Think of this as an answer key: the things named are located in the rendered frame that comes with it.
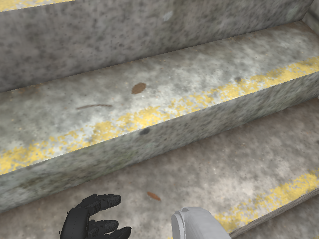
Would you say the left robot hand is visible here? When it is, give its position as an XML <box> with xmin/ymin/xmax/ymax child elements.
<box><xmin>59</xmin><ymin>193</ymin><xmax>132</xmax><ymax>239</ymax></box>

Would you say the right robot thigh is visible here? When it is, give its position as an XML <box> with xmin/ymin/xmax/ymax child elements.
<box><xmin>170</xmin><ymin>206</ymin><xmax>231</xmax><ymax>239</ymax></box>

